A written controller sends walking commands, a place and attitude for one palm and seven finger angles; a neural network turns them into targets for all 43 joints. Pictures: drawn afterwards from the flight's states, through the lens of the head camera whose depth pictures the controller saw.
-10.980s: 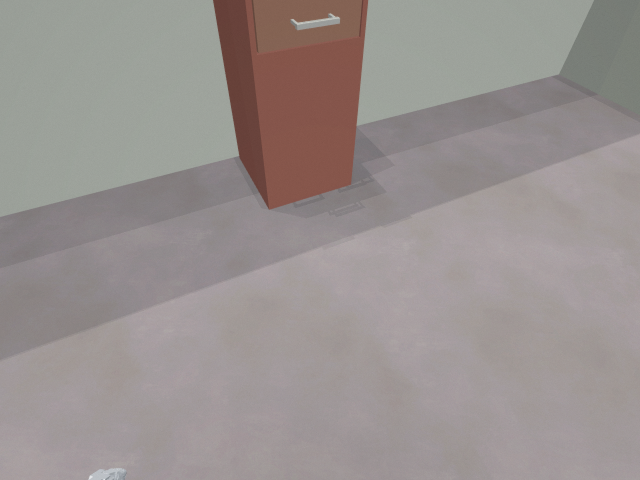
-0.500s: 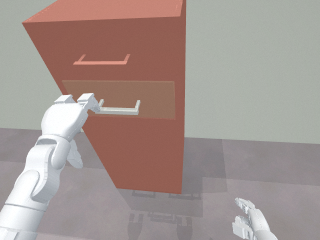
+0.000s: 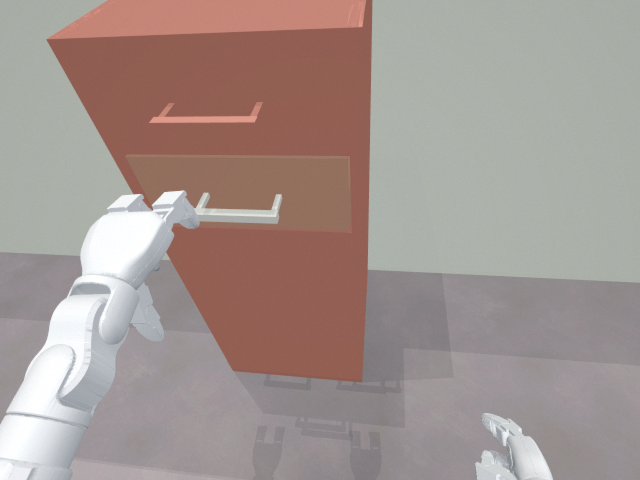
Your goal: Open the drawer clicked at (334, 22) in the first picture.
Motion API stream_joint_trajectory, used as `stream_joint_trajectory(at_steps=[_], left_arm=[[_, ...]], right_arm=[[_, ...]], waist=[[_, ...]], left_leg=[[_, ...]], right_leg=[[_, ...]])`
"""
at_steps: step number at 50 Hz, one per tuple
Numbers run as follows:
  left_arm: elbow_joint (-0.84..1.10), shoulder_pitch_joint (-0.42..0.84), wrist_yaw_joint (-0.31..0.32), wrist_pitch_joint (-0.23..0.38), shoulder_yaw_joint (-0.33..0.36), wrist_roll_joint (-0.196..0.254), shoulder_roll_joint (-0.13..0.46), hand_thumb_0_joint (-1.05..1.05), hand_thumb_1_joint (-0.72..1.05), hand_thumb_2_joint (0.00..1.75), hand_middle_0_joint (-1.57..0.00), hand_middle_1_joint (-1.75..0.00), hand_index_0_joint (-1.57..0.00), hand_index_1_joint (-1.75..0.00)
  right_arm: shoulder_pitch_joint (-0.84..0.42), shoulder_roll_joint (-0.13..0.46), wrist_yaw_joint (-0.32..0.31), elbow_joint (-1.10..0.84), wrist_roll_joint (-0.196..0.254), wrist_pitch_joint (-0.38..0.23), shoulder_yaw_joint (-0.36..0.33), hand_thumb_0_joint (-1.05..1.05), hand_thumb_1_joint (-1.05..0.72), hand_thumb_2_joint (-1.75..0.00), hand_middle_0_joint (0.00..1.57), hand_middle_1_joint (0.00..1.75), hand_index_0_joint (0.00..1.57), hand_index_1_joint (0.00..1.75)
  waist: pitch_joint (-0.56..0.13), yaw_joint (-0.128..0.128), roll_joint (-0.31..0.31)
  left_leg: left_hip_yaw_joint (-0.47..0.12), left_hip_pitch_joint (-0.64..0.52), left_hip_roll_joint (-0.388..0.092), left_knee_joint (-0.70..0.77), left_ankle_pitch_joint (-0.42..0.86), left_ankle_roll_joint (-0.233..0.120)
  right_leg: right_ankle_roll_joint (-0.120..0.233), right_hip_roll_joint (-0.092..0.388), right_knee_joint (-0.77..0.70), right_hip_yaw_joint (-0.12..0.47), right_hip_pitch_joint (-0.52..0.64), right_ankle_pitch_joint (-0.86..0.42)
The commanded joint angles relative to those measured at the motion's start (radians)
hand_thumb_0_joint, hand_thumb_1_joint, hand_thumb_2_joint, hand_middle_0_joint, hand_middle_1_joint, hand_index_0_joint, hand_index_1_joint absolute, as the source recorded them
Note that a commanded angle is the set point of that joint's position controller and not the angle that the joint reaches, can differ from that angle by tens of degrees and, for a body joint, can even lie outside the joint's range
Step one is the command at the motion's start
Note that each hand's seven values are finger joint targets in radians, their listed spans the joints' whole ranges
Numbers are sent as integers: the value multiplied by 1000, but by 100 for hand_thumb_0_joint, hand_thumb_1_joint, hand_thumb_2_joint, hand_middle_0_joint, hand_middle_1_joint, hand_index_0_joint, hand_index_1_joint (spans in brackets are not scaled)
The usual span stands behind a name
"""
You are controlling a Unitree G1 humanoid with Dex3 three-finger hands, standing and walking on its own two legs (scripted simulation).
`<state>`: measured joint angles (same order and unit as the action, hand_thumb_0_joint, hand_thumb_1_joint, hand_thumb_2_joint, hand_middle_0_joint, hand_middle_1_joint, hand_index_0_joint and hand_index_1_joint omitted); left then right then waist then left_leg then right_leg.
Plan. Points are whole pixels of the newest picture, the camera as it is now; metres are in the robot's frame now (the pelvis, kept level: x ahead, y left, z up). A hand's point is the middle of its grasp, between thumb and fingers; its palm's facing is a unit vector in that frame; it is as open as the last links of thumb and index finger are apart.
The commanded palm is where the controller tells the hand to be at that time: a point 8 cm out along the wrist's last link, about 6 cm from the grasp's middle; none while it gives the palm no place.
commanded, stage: move the hooked fingers above the handle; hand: left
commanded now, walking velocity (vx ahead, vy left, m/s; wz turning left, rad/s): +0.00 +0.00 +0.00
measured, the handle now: (237, 207) +0.53 +0.22 +0.02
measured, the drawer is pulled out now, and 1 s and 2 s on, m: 0.00 0.00 0.00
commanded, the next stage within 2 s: none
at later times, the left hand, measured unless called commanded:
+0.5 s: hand (190, 246) +0.37 +0.23 +0.10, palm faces +0.01 -0.05 -1.00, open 13.8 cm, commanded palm +0.35 +0.24 +0.17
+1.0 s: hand (212, 225) +0.43 +0.22 +0.08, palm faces -0.01 -0.04 -1.00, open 13.8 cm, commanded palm +0.41 +0.24 +0.15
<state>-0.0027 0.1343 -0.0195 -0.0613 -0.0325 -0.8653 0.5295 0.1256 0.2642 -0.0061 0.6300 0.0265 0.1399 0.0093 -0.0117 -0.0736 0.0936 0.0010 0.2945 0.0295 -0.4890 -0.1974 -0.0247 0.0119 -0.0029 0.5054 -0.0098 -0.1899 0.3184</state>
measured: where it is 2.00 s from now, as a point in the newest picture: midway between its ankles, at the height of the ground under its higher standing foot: outside the picture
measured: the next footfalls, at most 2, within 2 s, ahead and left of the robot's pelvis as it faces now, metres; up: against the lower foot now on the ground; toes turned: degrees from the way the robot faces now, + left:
none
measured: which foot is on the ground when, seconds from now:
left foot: down 0.00-1.00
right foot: down 0.00-1.00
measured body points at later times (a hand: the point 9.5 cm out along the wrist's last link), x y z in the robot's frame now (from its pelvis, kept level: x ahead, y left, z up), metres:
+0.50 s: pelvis +0.01 +0.00 +0.00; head +0.03 -0.04 +0.45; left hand +0.36 +0.23 +0.16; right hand +0.16 -0.24 -0.13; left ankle +0.04 +0.10 -0.74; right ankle -0.03 -0.11 -0.74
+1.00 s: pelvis +0.02 -0.01 -0.01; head +0.06 -0.03 +0.44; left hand +0.43 +0.22 +0.14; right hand +0.14 -0.26 -0.14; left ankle +0.04 +0.10 -0.74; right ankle -0.03 -0.11 -0.74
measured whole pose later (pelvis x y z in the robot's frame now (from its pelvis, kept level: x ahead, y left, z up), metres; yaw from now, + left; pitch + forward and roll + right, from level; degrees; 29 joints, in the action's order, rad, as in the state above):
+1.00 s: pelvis +0.02 -0.01 -0.01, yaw -1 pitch +8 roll +0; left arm -0.54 0.52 0.05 0.04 -0.06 -0.96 0.51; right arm 0.22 0.26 -0.03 0.64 0.03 0.16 -0.03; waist -0.08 0.00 0.05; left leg 0.01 0.47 0.01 -0.62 -0.28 -0.02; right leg 0.02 -0.02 0.62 0.00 -0.37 0.39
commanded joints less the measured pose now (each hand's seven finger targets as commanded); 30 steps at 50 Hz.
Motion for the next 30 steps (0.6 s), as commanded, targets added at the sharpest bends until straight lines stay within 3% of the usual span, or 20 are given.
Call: stream_joint_trajectory(at_steps=[1, 3, 5, 7, 13, 17, 19, 23, 26, 30], left_arm=[[153, 342, 16, 7, 93, -6, 192, 0, -50, 30, -30, -120, -30, -120], [115, 389, 19, 19, 106, -19, 216, 0, -50, 30, -30, -120, -30, -120], [128, 442, 26, 36, 77, -25, 190, 0, -50, 30, -30, -120, -30, -120], [88, 446, 38, 44, 114, -29, 224, 0, -50, 30, -30, -120, -30, -120], [-17, 496, 58, 40, 119, -40, 231, 0, -50, 30, -30, -120, -30, -120], [-44, 524, 46, 36, 61, -39, 180, 0, -50, 30, -30, -120, -30, -120], [-74, 541, 41, 40, 74, -44, 204, 0, -50, 30, -30, -120, -30, -120], [-57, 553, 50, 67, 100, -45, 226, 0, -50, 30, -30, -120, -30, -120], [-111, 546, 64, 75, 154, -39, 268, 0, -50, 30, -30, -120, -30, -120], [-169, 595, 79, 72, 127, -50, 251, 0, -50, 30, -30, -120, -30, -120]], right_arm=[[-150, 98, -17, -159, 1, -48, -29, 0, -90, -90, 20, 30, 20, 30], [-138, 99, -27, -146, -1, -47, -29, 0, -90, -90, 20, 30, 20, 30], [-138, 92, -30, -149, -2, -51, -30, 0, -90, -90, 20, 30, 20, 30], [-127, 94, -31, -143, -3, -54, -30, 0, -90, -90, 20, 30, 20, 30], [-105, 99, -32, -132, 0, -42, -35, 0, -90, -90, 20, 30, 20, 30], [-85, 101, -30, -140, 2, -40, -42, 0, -90, -90, 20, 30, 20, 30], [-75, 108, -35, -136, 2, -34, -43, 0, -90, -90, 20, 30, 20, 30], [-50, 108, -35, -138, -1, -35, -54, 0, -90, -90, 20, 30, 20, 30], [-30, 116, -37, -131, 0, -30, -59, 0, -90, -90, 20, 30, 20, 30], [-13, 116, -41, -120, 6, -27, -64, 0, -90, -90, 20, 30, 20, 30]], waist=[[-189, 16, -82], [-196, 20, -82], [-214, 21, -54], [-239, 11, -53], [-246, 14, -55], [-271, 27, -75], [-257, 30, -81], [-317, 23, -56], [-315, 18, -105], [-304, 36, -81]], left_leg=[[-1, -159, -1, 55, 131, -8], [-1, -161, 0, 54, 115, -9], [-2, -178, 2, 47, 129, -10], [0, -173, 2, 42, 136, -9], [7, -145, 2, 30, 161, -8], [7, -150, 2, 14, 175, -14], [9, -133, 5, 10, 168, -16], [9, -149, 4, -13, 238, -20], [14, -110, 6, -22, 238, -20], [18, -101, 5, -37, 230, -22]], right_leg=[[17, -19, -95, -2, -57, -150], [17, -19, -94, -2, -67, -135], [19, -19, -88, -2, -74, -149], [21, -19, -83, 1, -59, -151], [24, -20, -69, 0, -56, -190], [22, -20, -57, 0, -69, -211], [22, -21, -54, 4, -76, -219], [25, -23, -28, 6, -60, -287], [22, -23, -22, 8, -46, -303], [21, -25, -9, 6, -89, -302]])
